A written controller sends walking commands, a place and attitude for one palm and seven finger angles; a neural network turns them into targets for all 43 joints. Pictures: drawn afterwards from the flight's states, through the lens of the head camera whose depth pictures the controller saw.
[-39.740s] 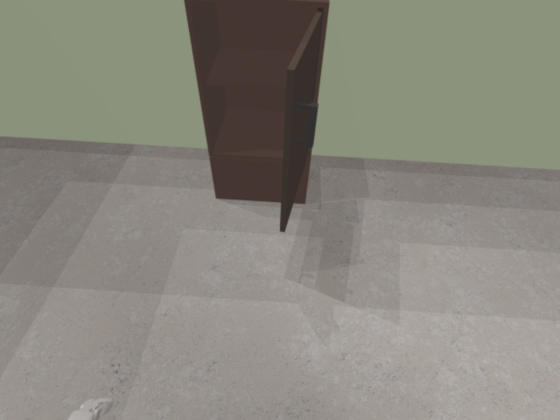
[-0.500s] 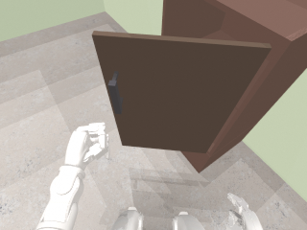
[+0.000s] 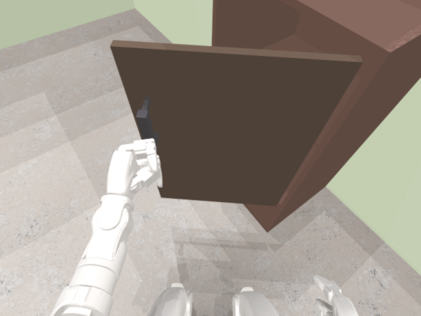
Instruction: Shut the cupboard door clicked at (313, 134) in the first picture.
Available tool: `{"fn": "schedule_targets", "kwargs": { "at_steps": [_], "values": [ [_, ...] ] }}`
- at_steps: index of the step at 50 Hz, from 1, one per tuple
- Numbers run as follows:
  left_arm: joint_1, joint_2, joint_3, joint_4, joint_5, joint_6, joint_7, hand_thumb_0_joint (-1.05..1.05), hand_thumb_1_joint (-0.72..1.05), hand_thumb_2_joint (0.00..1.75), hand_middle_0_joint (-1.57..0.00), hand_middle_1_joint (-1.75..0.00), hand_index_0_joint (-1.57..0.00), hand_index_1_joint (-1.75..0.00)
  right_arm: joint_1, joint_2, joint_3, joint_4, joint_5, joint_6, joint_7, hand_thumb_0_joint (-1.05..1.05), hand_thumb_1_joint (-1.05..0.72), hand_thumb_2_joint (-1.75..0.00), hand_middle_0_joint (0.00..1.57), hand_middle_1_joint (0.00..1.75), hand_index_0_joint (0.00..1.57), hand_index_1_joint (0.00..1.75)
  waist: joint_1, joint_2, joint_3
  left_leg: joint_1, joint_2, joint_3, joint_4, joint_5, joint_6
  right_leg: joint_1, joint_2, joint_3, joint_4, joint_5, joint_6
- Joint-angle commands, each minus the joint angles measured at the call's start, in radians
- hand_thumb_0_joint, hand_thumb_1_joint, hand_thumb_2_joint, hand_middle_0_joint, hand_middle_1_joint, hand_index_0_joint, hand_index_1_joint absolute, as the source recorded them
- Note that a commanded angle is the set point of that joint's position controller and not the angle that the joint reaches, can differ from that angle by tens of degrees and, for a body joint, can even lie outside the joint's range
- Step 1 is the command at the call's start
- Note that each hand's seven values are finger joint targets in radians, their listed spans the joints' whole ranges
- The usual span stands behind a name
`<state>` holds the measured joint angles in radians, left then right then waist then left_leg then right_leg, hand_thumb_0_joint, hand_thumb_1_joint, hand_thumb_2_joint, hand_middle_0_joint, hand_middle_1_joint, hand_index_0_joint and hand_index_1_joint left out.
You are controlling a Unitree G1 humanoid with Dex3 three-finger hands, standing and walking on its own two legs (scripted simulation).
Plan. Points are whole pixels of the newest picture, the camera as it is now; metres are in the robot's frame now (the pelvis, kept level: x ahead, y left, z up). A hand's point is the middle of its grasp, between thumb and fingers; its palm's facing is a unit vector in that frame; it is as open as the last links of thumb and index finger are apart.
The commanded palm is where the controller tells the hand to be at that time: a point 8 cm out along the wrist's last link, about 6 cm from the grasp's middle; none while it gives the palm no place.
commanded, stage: bring the fist close to the handle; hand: left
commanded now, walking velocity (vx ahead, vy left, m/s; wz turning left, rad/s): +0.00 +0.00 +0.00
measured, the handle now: (150, 127) +0.48 +0.14 +0.04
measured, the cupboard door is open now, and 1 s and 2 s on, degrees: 50 46 33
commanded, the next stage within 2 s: push the door shut along its arc in 0.32 s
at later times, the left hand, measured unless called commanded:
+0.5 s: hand (160, 170) +0.37 +0.11 +0.05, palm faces -0.10 -0.99 -0.04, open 3.1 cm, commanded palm +0.36 +0.17 +0.05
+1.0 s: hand (161, 147) +0.43 +0.11 +0.04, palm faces -0.20 -0.98 -0.03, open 3.1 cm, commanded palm +0.43 +0.15 +0.05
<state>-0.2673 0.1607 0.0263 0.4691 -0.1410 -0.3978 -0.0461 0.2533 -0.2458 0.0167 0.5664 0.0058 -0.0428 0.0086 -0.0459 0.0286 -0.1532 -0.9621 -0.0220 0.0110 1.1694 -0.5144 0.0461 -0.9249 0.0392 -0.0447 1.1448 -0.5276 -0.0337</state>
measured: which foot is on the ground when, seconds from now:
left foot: down 0.00-1.00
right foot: down 0.00-1.00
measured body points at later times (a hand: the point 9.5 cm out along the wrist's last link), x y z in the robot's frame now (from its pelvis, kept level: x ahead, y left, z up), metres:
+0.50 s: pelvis -0.01 +0.00 +0.00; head +0.07 +0.00 +0.44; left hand +0.37 +0.16 +0.05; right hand +0.12 -0.26 -0.11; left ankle +0.03 +0.09 -0.65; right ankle +0.01 -0.10 -0.65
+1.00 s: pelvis -0.01 +0.01 -0.01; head +0.09 +0.02 +0.43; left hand +0.43 +0.16 +0.05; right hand +0.06 -0.26 -0.13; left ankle +0.03 +0.09 -0.65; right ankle +0.01 -0.10 -0.65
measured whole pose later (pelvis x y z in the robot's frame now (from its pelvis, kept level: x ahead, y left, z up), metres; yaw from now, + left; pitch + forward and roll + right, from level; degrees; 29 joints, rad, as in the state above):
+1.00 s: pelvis -0.01 +0.01 -0.01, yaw +0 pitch +20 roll -2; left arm -0.67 0.25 0.11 0.94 -0.15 -0.45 -0.21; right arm 0.32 -0.27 0.00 0.64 0.02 -0.03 0.01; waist -0.09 0.04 -0.15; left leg -1.06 -0.02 0.01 1.20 -0.50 0.06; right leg -1.01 0.04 -0.05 1.17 -0.51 -0.02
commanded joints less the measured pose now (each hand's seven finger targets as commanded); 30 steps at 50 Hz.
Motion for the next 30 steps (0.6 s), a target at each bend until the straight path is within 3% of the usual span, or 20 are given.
{"fn": "schedule_targets", "kwargs": {
  "at_steps": [1,3,4,6,8,10,12,13,15,16,21,24,26,27,28,30],
  "values": [
    [-0.193,0.102,0.061,-0.156,0.002,-0.101,-0.003,0.00,0.90,0.90,-1.30,-1.50,-1.30,-1.50,0.024,-0.133,-0.062,-0.107,0.002,-0.024,0.005,0.00,-0.90,-0.90,0.20,0.30,0.20,0.30,0.014,-0.022,-0.378,0.238,0.021,-0.044,-0.150,0.325,-0.023,0.207,-0.019,0.041,-0.138,0.381,0.001],
    [-0.129,0.108,0.070,-0.097,0.000,-0.072,-0.027,0.00,0.90,0.90,-1.30,-1.50,-1.30,-1.50,0.034,-0.139,-0.064,-0.116,0.007,-0.011,0.010,0.00,-0.90,-0.90,0.20,0.30,0.20,0.30,0.023,-0.029,-0.349,0.214,0.018,-0.038,-0.162,0.317,-0.020,0.224,-0.017,0.045,-0.152,0.385,0.000],
    [-0.134,0.100,0.054,-0.084,0.000,-0.058,-0.041,0.00,0.90,0.90,-1.30,-1.50,-1.30,-1.50,0.033,-0.137,-0.062,-0.119,0.012,-0.003,0.011,0.00,-0.90,-0.90,0.20,0.30,0.20,0.30,0.014,-0.059,-0.321,0.195,0.019,-0.032,-0.169,0.294,-0.017,0.227,-0.021,0.048,-0.166,0.372,0.004],
    [-0.189,0.084,0.033,-0.095,-0.013,-0.043,-0.060,0.00,0.90,0.90,-1.30,-1.50,-1.30,-1.50,0.031,-0.137,-0.062,-0.125,0.019,0.005,0.006,0.00,-0.90,-0.90,0.20,0.30,0.20,0.30,-0.004,-0.073,-0.279,0.177,0.017,-0.028,-0.177,0.245,-0.012,0.225,-0.024,0.059,-0.195,0.326,0.009],
    [-0.265,0.113,0.055,-0.132,-0.032,-0.053,-0.065,0.00,0.90,0.90,-1.30,-1.50,-1.30,-1.50,0.026,-0.142,-0.061,-0.129,0.021,0.002,-0.005,0.00,-0.90,-0.90,0.20,0.30,0.20,0.30,-0.011,-0.087,-0.269,0.165,0.016,-0.030,-0.172,0.207,-0.008,0.227,-0.026,0.074,-0.213,0.273,0.009],
    [-0.377,0.114,0.062,-0.184,-0.048,-0.093,-0.057,0.00,0.90,0.90,-1.30,-1.50,-1.30,-1.50,0.012,-0.135,-0.060,-0.118,0.020,-0.010,-0.015,0.00,-0.90,-0.90,0.20,0.30,0.20,0.30,-0.019,-0.055,-0.293,0.183,0.016,-0.035,-0.163,0.188,-0.008,0.211,-0.028,0.076,-0.208,0.243,0.009],
    [-0.401,0.120,0.072,-0.199,-0.048,-0.137,-0.043,0.00,0.90,0.90,-1.30,-1.50,-1.30,-1.50,0.007,-0.133,-0.060,-0.106,0.016,-0.023,-0.018,0.00,-0.90,-0.90,0.20,0.30,0.20,0.30,-0.017,-0.040,-0.324,0.203,0.016,-0.040,-0.154,0.195,-0.010,0.203,-0.026,0.072,-0.192,0.247,0.006],
    [-0.421,0.146,0.083,-0.206,-0.043,-0.155,-0.035,0.00,0.90,0.90,-1.30,-1.50,-1.30,-1.50,0.011,-0.139,-0.060,-0.098,0.014,-0.029,-0.021,0.00,-0.90,-0.90,0.20,0.30,0.20,0.30,-0.019,-0.041,-0.341,0.205,0.018,-0.047,-0.148,0.197,-0.010,0.195,-0.023,0.071,-0.181,0.246,0.005],
    [-0.436,0.119,0.053,-0.165,-0.021,-0.173,-0.028,0.00,0.90,0.90,-1.30,-1.50,-1.30,-1.50,0.010,-0.136,-0.060,-0.080,0.010,-0.036,-0.018,0.00,-0.90,-0.90,0.20,0.30,0.20,0.30,-0.028,-0.004,-0.354,0.225,0.019,-0.052,-0.142,0.192,-0.013,0.149,-0.024,0.060,-0.165,0.238,0.005],
    [-0.426,0.106,0.038,-0.128,-0.011,-0.170,-0.028,0.00,0.90,0.90,-1.30,-1.50,-1.30,-1.50,0.010,-0.137,-0.061,-0.073,0.010,-0.037,-0.015,0.00,-0.90,-0.90,0.20,0.30,0.20,0.30,-0.028,0.020,-0.332,0.229,0.020,-0.055,-0.146,0.181,-0.016,0.119,-0.022,0.056,-0.164,0.223,0.003],
    [-0.318,0.107,0.054,-0.011,-0.002,-0.086,-0.045,0.00,0.90,0.90,-1.30,-1.50,-1.30,-1.50,0.032,-0.148,-0.066,-0.088,0.014,-0.016,-0.003,0.00,-0.90,-0.90,0.20,0.30,0.20,0.30,-0.006,-0.017,-0.356,0.217,0.018,-0.047,-0.168,0.212,-0.016,0.165,-0.021,0.050,-0.173,0.263,0.004],
    [-0.371,0.166,0.109,0.004,-0.019,-0.055,-0.060,0.00,0.90,0.90,-1.30,-1.50,-1.30,-1.50,0.039,-0.148,-0.061,-0.096,0.020,0.000,-0.009,0.00,-0.90,-0.90,0.20,0.30,0.20,0.30,-0.008,-0.052,-0.341,0.172,0.015,-0.036,-0.167,0.217,-0.010,0.215,-0.024,0.068,-0.189,0.286,0.010],
    [-0.500,0.191,0.118,-0.030,-0.023,-0.080,-0.063,0.00,0.90,0.90,-1.30,-1.50,-1.30,-1.50,0.034,-0.143,-0.057,-0.092,0.021,-0.001,-0.020,0.00,-0.90,-0.90,0.20,0.30,0.20,0.30,-0.031,-0.075,-0.325,0.153,0.017,-0.036,-0.157,0.195,-0.006,0.213,-0.026,0.081,-0.194,0.267,0.014],
    [-0.540,0.184,0.116,-0.042,-0.027,-0.101,-0.065,0.00,0.90,0.90,-1.30,-1.50,-1.30,-1.50,0.033,-0.140,-0.058,-0.087,0.019,-0.008,-0.021,0.00,-0.90,-0.90,0.20,0.30,0.20,0.30,-0.033,-0.062,-0.336,0.158,0.014,-0.036,-0.151,0.192,-0.006,0.213,-0.026,0.085,-0.191,0.263,0.014],
    [-0.566,0.215,0.141,-0.055,-0.031,-0.121,-0.064,0.00,0.90,0.90,-1.30,-1.50,-1.30,-1.50,0.038,-0.145,-0.057,-0.087,0.016,-0.013,-0.025,0.00,-0.90,-0.90,0.20,0.30,0.20,0.30,-0.028,-0.052,-0.348,0.157,0.015,-0.039,-0.144,0.194,-0.006,0.213,-0.023,0.087,-0.182,0.263,0.011],
    [-0.617,0.199,0.124,-0.021,-0.027,-0.153,-0.074,0.00,0.90,0.90,-1.30,-1.50,-1.30,-1.50,0.041,-0.144,-0.056,-0.065,0.015,-0.023,-0.026,0.00,-0.90,-0.90,0.20,0.30,0.20,0.30,-0.042,-0.028,-0.369,0.186,0.018,-0.048,-0.135,0.207,-0.010,0.177,-0.021,0.074,-0.163,0.275,0.008]
  ]
}}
